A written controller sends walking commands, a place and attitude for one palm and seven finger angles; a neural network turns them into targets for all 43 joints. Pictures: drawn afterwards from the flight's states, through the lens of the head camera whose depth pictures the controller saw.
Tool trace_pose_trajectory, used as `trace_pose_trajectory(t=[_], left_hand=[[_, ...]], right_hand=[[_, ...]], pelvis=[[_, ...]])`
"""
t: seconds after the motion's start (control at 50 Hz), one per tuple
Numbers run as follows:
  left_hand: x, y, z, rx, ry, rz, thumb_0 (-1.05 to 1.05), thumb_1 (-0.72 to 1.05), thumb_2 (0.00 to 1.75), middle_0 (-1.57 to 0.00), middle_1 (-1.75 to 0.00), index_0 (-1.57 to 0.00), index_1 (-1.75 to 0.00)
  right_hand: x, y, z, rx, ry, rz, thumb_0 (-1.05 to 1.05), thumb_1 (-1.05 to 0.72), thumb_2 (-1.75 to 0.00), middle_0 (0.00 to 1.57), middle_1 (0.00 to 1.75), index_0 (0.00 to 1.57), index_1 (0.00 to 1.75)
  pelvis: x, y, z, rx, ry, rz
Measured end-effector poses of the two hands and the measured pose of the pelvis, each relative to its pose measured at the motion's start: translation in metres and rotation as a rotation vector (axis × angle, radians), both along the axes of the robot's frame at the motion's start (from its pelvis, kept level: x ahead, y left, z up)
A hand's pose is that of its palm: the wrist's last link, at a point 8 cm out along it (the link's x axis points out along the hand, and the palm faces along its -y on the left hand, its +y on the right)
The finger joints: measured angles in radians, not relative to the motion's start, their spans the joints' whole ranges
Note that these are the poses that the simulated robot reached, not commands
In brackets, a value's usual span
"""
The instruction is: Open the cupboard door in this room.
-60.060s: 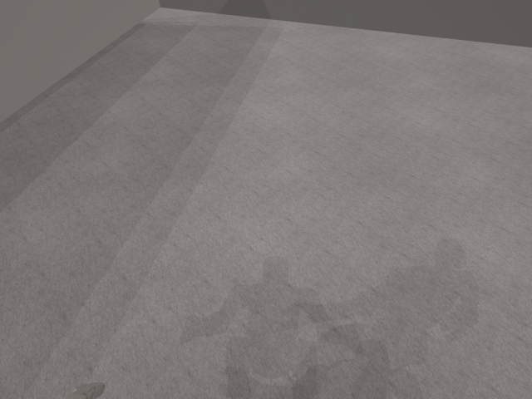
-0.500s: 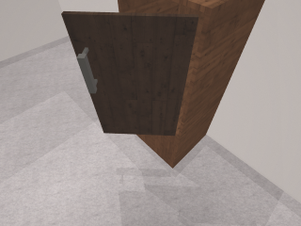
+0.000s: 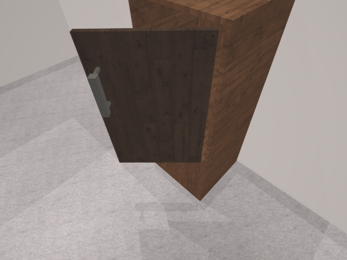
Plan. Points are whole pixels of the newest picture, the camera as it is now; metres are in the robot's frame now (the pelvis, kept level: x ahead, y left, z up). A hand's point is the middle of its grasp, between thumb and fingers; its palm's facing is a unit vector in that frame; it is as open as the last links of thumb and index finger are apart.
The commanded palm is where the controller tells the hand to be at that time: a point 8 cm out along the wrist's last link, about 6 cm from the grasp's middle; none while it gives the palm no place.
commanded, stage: come to a stop and stand still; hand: left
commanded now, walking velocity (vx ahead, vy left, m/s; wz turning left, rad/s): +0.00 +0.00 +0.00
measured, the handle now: (101, 92) +0.55 +0.25 +0.09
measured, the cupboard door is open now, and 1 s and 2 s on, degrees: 43 43 43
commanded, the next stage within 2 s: look again from close up in 0.30 s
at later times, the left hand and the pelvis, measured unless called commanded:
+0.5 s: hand out of the picture -0.01 +0.16 -0.17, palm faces +0.01 -0.98 -0.20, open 7.3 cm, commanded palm none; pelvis -0.01 +0.00 +0.01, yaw -1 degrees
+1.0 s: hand out of the picture +0.00 +0.16 -0.17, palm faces +0.02 -0.98 -0.21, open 7.3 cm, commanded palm +0.10 +0.21 -0.06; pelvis +0.00 -0.01 +0.01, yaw +0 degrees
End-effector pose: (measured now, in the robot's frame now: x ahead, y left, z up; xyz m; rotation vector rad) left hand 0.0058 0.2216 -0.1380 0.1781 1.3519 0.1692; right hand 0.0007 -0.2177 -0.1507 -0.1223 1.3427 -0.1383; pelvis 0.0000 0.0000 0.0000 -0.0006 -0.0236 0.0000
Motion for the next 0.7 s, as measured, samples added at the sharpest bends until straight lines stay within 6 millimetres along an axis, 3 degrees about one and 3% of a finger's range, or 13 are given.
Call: trace_pose_trajectory(t=[0.4,0.7], left_hand=[[-0.023,-0.010,0.003,-0.024,0.063,0.006,0.01,0.91,0.90,-0.20,-0.30,-0.20,-0.30],[-0.017,-0.014,0.001,-0.027,0.064,0.008,0.01,0.92,0.90,-0.20,-0.30,-0.20,-0.30]], right_hand=[[-0.036,0.012,0.001,0.040,0.105,-0.008,0.01,-0.91,-0.90,0.20,0.30,0.20,0.30],[-0.026,0.005,0.004,0.023,0.101,-0.012,0.01,-0.91,-0.90,0.20,0.30,0.20,0.30]], pelvis=[[-0.007,-0.002,0.005,0.012,0.004,-0.009],[-0.002,-0.008,0.006,0.010,0.008,-0.008]])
